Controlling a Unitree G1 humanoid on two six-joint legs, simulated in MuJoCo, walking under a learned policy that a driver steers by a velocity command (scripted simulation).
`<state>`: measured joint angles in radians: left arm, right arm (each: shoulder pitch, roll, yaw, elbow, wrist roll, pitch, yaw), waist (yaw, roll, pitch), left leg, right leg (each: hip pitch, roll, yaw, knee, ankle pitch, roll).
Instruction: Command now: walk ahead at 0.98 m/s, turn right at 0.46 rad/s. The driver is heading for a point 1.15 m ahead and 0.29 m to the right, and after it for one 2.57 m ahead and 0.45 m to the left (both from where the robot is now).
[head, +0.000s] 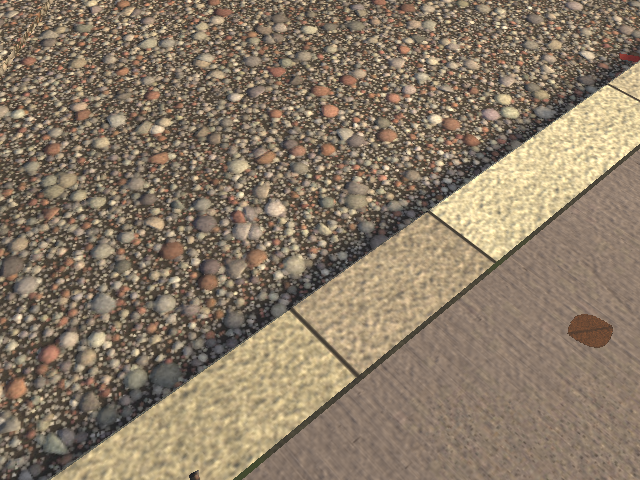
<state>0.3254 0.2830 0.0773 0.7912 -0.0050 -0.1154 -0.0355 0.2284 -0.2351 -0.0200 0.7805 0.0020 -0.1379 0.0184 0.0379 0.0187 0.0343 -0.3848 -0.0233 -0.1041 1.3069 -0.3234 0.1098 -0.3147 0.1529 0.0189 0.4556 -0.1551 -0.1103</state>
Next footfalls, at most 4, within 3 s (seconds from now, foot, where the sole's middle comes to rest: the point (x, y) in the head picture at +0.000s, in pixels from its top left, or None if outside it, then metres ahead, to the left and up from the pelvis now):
0.28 left None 0.47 0.15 -0.77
0.72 right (460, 375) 0.72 -0.28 -0.77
1.20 left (474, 225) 1.18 -0.37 -0.77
1.66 right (520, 169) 1.41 -0.53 -0.77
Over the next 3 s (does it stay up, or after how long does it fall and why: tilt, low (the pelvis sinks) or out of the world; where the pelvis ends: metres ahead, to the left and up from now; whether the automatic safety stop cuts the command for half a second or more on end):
stays up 1.22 -0.49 0.01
